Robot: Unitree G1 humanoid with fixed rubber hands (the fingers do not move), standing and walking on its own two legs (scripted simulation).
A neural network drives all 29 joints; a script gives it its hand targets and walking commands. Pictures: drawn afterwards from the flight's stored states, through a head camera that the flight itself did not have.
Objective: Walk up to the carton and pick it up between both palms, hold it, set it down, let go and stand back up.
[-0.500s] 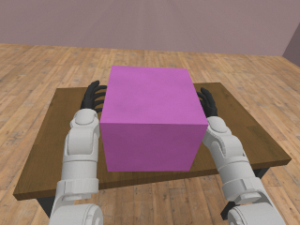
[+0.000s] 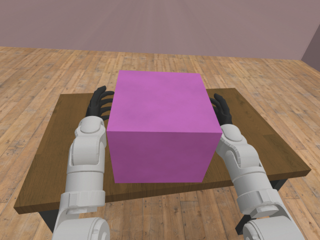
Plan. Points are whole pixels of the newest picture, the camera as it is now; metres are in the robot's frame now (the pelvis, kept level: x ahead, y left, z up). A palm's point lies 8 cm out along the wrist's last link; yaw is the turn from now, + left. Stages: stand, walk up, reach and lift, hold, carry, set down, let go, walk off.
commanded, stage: set down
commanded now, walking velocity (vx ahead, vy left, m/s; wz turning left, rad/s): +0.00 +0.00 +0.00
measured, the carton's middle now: (159, 125) +0.38 +0.00 +0.15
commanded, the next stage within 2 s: none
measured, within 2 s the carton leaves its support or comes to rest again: neither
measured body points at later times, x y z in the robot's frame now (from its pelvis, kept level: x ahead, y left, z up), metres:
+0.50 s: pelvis +0.01 +0.00 +0.00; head -0.03 +0.02 +0.45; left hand +0.40 +0.16 +0.17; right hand +0.39 -0.15 +0.14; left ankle +0.02 +0.12 -0.75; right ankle +0.00 -0.12 -0.75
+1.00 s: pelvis +0.03 +0.00 +0.00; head +0.01 +0.03 +0.45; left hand +0.43 +0.15 +0.14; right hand +0.41 -0.16 +0.12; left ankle +0.02 +0.12 -0.75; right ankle +0.00 -0.12 -0.75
